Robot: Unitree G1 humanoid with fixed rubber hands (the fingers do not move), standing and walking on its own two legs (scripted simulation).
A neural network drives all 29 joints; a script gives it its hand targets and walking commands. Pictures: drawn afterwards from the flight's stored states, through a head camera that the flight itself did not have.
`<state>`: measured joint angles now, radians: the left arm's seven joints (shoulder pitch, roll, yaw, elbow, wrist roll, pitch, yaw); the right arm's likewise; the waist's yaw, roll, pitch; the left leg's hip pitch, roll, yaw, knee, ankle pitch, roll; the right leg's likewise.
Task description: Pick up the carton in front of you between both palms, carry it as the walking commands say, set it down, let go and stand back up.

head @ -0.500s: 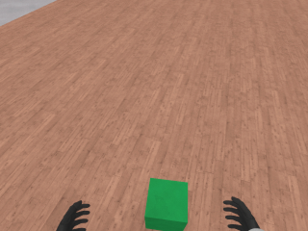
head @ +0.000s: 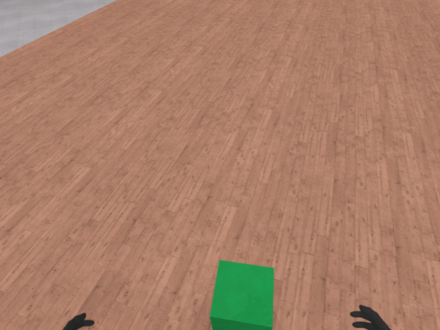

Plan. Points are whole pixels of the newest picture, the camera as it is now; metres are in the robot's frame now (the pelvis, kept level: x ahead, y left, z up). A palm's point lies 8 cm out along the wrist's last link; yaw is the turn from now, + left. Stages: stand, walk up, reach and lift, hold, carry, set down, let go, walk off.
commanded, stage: stand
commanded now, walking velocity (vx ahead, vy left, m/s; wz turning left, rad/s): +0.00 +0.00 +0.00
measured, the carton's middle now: (242, 301) +0.39 -0.06 -0.64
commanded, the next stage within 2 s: none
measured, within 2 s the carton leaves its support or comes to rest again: neither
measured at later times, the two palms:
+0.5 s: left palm out of the picture +0.11 +0.30 -0.08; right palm out of the picture +0.12 -0.30 -0.09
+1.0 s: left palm out of the picture +0.08 +0.30 -0.09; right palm out of the picture +0.08 -0.31 -0.09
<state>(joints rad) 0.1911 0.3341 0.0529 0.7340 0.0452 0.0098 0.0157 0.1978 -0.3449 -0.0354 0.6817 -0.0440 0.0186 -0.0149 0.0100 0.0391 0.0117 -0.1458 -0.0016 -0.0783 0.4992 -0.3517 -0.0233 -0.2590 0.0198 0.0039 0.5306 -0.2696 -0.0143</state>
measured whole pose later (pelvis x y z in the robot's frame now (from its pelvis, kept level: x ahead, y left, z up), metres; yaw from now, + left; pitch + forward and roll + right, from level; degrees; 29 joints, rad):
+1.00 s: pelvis -0.02 -0.01 +0.01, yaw +0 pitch -4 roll +0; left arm 0.12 0.36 0.02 0.98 0.02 -0.01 0.00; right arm 0.17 -0.38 -0.01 0.92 -0.03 -0.01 -0.02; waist 0.01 0.02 0.03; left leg -0.06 0.01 -0.08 0.38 -0.26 -0.03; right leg -0.18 0.03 0.01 0.41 -0.18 -0.02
